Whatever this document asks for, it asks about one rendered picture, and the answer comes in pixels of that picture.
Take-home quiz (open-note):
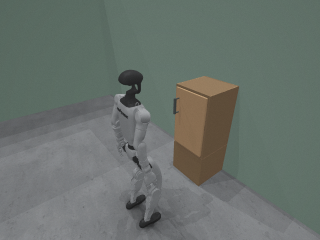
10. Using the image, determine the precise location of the handle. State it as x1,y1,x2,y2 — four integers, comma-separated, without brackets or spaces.
173,97,179,115

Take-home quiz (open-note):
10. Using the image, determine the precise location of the robot right foot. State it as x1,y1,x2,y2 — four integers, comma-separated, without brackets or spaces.
139,212,161,228

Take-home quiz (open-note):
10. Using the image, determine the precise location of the robot right upper arm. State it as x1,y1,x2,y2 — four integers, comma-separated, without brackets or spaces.
133,107,151,151

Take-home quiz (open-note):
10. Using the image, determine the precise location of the cupboard door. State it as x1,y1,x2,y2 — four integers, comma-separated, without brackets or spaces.
174,86,208,157

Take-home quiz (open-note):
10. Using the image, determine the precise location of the robot torso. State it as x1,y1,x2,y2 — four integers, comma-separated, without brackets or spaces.
117,94,146,163

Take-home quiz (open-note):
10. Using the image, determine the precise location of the robot right hand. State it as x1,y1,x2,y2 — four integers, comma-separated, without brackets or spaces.
144,172,158,190

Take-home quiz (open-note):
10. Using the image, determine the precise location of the robot right forearm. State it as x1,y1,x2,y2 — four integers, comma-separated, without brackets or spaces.
135,142,152,176

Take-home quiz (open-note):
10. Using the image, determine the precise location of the robot left forearm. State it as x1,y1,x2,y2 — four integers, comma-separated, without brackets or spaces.
111,123,124,143

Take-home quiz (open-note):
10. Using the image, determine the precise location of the robot left hand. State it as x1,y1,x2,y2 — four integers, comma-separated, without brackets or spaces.
116,140,127,157

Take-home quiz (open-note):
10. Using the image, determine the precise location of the robot left upper arm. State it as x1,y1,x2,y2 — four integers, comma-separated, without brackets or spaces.
111,94,125,127

